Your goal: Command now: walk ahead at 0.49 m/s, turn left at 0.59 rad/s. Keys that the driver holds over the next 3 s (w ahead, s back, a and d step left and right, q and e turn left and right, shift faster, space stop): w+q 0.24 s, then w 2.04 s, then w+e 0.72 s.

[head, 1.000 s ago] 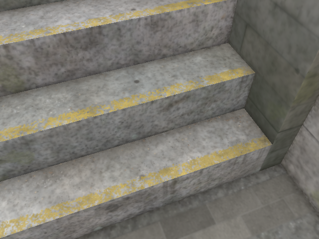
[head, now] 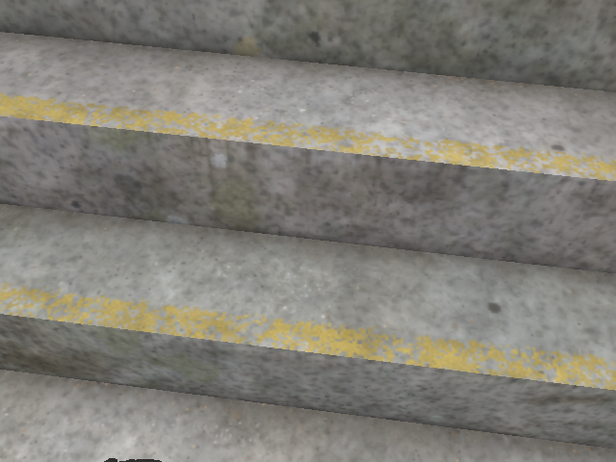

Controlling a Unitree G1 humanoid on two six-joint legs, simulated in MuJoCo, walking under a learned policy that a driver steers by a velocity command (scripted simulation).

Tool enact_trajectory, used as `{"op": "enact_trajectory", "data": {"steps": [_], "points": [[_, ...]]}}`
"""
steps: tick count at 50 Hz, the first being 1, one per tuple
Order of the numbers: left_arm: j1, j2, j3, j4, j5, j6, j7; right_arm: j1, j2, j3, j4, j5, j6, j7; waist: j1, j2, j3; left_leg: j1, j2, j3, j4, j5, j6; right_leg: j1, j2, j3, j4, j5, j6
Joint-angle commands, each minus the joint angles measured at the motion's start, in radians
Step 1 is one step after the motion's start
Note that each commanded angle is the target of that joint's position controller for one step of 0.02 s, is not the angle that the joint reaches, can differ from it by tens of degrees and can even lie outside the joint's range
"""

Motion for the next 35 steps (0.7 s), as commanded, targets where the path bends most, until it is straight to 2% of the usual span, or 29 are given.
{"op": "enact_trajectory", "data": {"steps": [1, 2, 3, 4, 5, 6, 7, 8, 9, 10, 11, 12, 14, 17, 18, 19, 20, 21, 23, 26, 27, 28, 29, 30, 31, 32, 33, 34, 35], "points": [[-0.083, 0.070, 0.010, -0.135, 0.002, -0.029, -0.014, -0.025, -0.113, -0.021, -0.095, 0.013, -0.001, -0.018, 0.037, 0.155, -0.051, 0.220, 0.352, -0.406, -0.071, 0.315, 0.144, -0.122, -0.008, -0.001, 0.077, -0.122, -0.040], [-0.100, 0.076, 0.009, -0.151, 0.010, -0.044, -0.016, -0.041, -0.103, -0.017, -0.118, 0.018, 0.004, -0.024, 0.046, 0.105, -0.051, 0.214, 0.306, -0.325, -0.021, 0.551, 0.107, -0.029, -0.002, -0.029, -0.080, -0.140, -0.046], [-0.075, 0.078, 0.012, -0.154, 0.016, -0.052, -0.012, -0.078, -0.105, -0.015, -0.138, 0.012, 0.013, -0.029, 0.071, 0.117, -0.085, 0.208, 0.254, -0.283, 0.041, 0.850, 0.078, 0.113, 0.016, -0.052, -0.249, -0.087, -0.058], [-0.007, 0.086, 0.022, -0.140, 0.009, -0.052, -0.013, -0.094, -0.113, -0.014, -0.155, -0.001, 0.021, -0.034, 0.096, 0.145, -0.135, 0.275, 0.232, -0.279, 0.119, 1.073, 0.063, 0.200, 0.029, -0.055, -0.414, 0.055, -0.059], [0.136, 0.103, 0.032, -0.104, 0.003, -0.057, -0.020, -0.160, -0.118, -0.013, -0.183, 0.010, 0.027, -0.027, 0.161, 0.137, -0.201, 0.267, 0.205, -0.264, 0.217, 1.107, 0.039, 0.380, 0.015, -0.045, -0.602, 0.303, -0.086], [0.269, 0.148, 0.053, -0.068, 0.029, -0.052, -0.027, -0.240, -0.074, 0.001, -0.236, 0.027, 0.015, -0.014, 0.215, 0.062, -0.204, 0.037, 0.139, -0.201, 0.459, 0.769, -0.018, 0.644, -0.105, 0.053, -0.654, 0.545, -0.134], [0.292, 0.227, 0.069, -0.055, 0.039, -0.040, -0.029, -0.117, 0.050, 0.030, -0.246, -0.005, -0.013, 0.002, 0.101, -0.295, -0.176, -0.371, -0.067, -0.129, 0.767, -0.280, -0.077, 0.892, -0.383, 0.370, -0.526, 1.212, -0.254], [0.249, 0.209, 0.082, -0.080, 0.040, -0.029, -0.021, 0.053, -0.067, 0.001, -0.194, 0.004, -0.019, 0.017, 0.039, -0.195, -0.177, -0.485, -0.006, -0.114, 1.049, -0.386, -0.132, 0.789, -0.530, 0.460, -0.493, 1.058, -0.378], [0.202, 0.161, 0.077, -0.112, 0.034, -0.015, -0.014, 0.002, -0.116, -0.014, -0.188, 0.019, -0.002, 0.013, 0.069, -0.113, -0.104, -0.613, 0.036, -0.051, 1.276, -0.363, -0.171, 0.755, -0.475, 0.378, -0.507, 0.789, -0.388], [0.173, 0.120, 0.068, -0.111, 0.022, -0.004, -0.011, -0.047, -0.098, -0.009, -0.210, 0.022, 0.010, 0.003, 0.066, -0.090, -0.042, -0.717, 0.062, 0.009, 1.396, -0.343, -0.183, 0.714, -0.394, 0.278, -0.538, 0.531, -0.334], [0.169, 0.097, 0.060, -0.107, 0.013, 0.004, -0.005, -0.089, -0.074, 0.002, -0.223, 0.013, 0.019, -0.002, 0.065, -0.050, 0.006, -0.774, 0.078, 0.028, 1.483, -0.315, -0.197, 0.661, -0.341, 0.214, -0.564, 0.396, -0.297], [0.192, 0.103, 0.058, -0.087, 0.011, 0.007, 0.007, -0.120, -0.036, 0.021, -0.244, 0.002, 0.025, 0.008, 0.063, -0.018, 0.035, -0.792, 0.096, 0.031, 1.533, -0.264, -0.203, 0.592, -0.305, 0.165, -0.594, 0.319, -0.283], [0.248, 0.101, 0.056, -0.042, 0.008, 0.009, 0.023, -0.183, 0.045, 0.064, -0.282, 0.000, 0.022, 0.031, 0.074, 0.011, 0.070, -0.812, 0.108, 0.043, 1.527, -0.185, -0.200, 0.494, -0.253, 0.083, -0.644, 0.238, -0.263], [0.212, 0.114, 0.055, -0.033, 0.006, 0.004, 0.030, -0.220, 0.053, 0.084, -0.298, -0.003, 0.015, 0.039, 0.060, 0.008, 0.038, -0.699, 0.138, 0.085, 1.242, 0.005, -0.227, 0.371, -0.196, -0.018, -0.662, 0.305, -0.241], [0.207, 0.132, 0.061, -0.009, 0.008, -0.018, 0.007, -0.248, -0.012, 0.044, -0.315, -0.090, 0.059, 0.036, 0.042, 0.092, 0.023, -0.582, 0.094, 0.125, 1.118, 0.024, -0.178, 0.323, -0.195, -0.037, -0.658, 0.500, -0.222], [0.208, 0.179, 0.073, 0.010, 0.017, -0.032, -0.010, -0.269, 0.018, 0.049, -0.316, -0.095, 0.080, 0.030, 0.038, 0.005, -0.003, -0.570, 0.112, 0.175, 1.088, 0.032, -0.153, 0.399, -0.200, -0.054, -0.652, 0.677, -0.214], [0.209, 0.194, 0.082, 0.030, 0.020, -0.040, -0.016, -0.230, 0.041, 0.056, -0.298, -0.086, 0.086, 0.025, 0.037, -0.075, -0.073, -0.575, 0.134, 0.184, 1.071, 0.018, -0.133, 0.526, -0.205, -0.069, -0.641, 0.778, -0.217], [0.211, 0.192, 0.088, 0.039, 0.018, -0.043, -0.016, -0.208, 0.041, 0.056, -0.289, -0.074, 0.085, 0.024, 0.037, -0.116, -0.102, -0.580, 0.166, 0.174, 1.006, 0.004, -0.118, 0.613, -0.210, -0.080, -0.628, 0.818, -0.221], [0.255, 0.151, 0.089, 0.052, 0.029, -0.038, -0.013, -0.240, 0.041, 0.046, -0.288, -0.066, 0.078, 0.018, 0.076, -0.143, -0.117, -0.640, 0.207, 0.182, 0.897, -0.018, -0.087, 0.773, -0.254, -0.046, -0.618, 0.878, -0.249], [0.262, 0.115, 0.091, 0.048, 0.049, -0.019, -0.003, -0.268, 0.091, 0.054, -0.286, -0.052, 0.057, 0.028, 0.089, -0.124, -0.105, -0.578, 0.250, 0.167, 0.695, 0.002, -0.050, 0.816, -0.314, -0.022, -0.632, 0.825, -0.263], [0.200, 0.116, 0.092, 0.024, 0.050, -0.011, -0.002, -0.232, 0.100, 0.058, -0.276, -0.042, 0.045, 0.030, 0.055, -0.088, -0.101, -0.453, 0.255, 0.155, 0.561, 0.012, -0.037, 0.747, -0.304, -0.060, -0.615, 0.858, -0.251], [0.148, 0.108, 0.091, 0.010, 0.038, -0.006, -0.008, -0.170, 0.096, 0.053, -0.246, -0.031, 0.033, 0.028, 0.022, -0.044, -0.129, -0.252, 0.222, 0.172, 0.392, 0.031, -0.025, 0.659, -0.262, -0.116, -0.548, 0.990, -0.234], [0.171, 0.126, 0.095, 0.028, 0.021, -0.003, -0.015, -0.136, 0.079, 0.044, -0.221, -0.028, 0.023, 0.016, 0.033, -0.036, -0.171, -0.133, 0.157, 0.217, 0.303, 0.054, -0.016, 0.649, -0.257, -0.100, -0.458, 1.148, -0.239], [0.158, 0.135, 0.097, 0.036, 0.005, 0.000, -0.023, -0.084, 0.064, 0.033, -0.207, -0.029, 0.011, 0.010, 0.002, -0.073, -0.186, -0.062, 0.137, 0.229, 0.129, 0.125, -0.007, 0.668, -0.244, -0.101, -0.346, 1.180, -0.219], [0.121, 0.126, 0.097, 0.041, -0.029, 0.005, -0.025, 0.018, 0.044, 0.023, -0.169, -0.036, -0.006, 0.005, -0.065, -0.111, -0.186, 0.051, 0.117, 0.275, -0.162, 0.335, -0.010, 0.663, -0.187, -0.133, -0.185, 1.155, -0.193], [0.111, 0.082, 0.088, 0.025, -0.041, 0.009, -0.031, 0.096, 0.025, 0.018, -0.109, -0.065, -0.026, 0.013, -0.072, -0.086, -0.128, 0.182, 0.144, 0.270, -0.269, 0.500, -0.036, 0.479, -0.135, -0.129, 0.013, 0.722, -0.176], [0.194, -0.031, 0.067, -0.007, -0.047, 0.011, -0.035, 0.147, -0.038, 0.004, -0.082, -0.079, -0.030, 0.016, -0.004, 0.217, -0.205, 0.489, 0.427, -0.016, -0.002, 1.366, 0.046, 0.103, -0.002, -0.128, 0.370, -0.107, -0.088], [0.286, -0.070, 0.060, 0.045, -0.055, 0.030, -0.024, 0.194, -0.104, -0.013, -0.087, -0.065, -0.021, 0.004, -0.039, 0.196, -0.343, 0.483, 0.562, -0.160, -0.019, 1.462, 0.218, 0.010, 0.075, 0.079, 0.819, -0.201, -0.075], [0.210, -0.062, 0.065, 0.031, -0.028, 0.034, -0.013, 0.157, -0.130, -0.028, -0.083, -0.059, -0.009, 0.002, -0.043, 0.113, -0.272, 0.341, 0.578, -0.163, -0.125, 1.037, 0.292, -0.095, 0.090, 0.088, 1.135, -0.139, -0.070]]}}
Next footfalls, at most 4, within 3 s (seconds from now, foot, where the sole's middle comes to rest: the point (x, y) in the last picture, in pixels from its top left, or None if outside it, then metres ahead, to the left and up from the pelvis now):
0.12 right None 0.12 -0.11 -0.77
0.62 left None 0.19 0.14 -0.77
1.06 right None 0.36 -0.05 -0.56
1.68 left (131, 460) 0.43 0.30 -0.56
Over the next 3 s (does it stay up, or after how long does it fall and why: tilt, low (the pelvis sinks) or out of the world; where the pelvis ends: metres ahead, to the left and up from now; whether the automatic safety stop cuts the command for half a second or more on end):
stays up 0.71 0.37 0.44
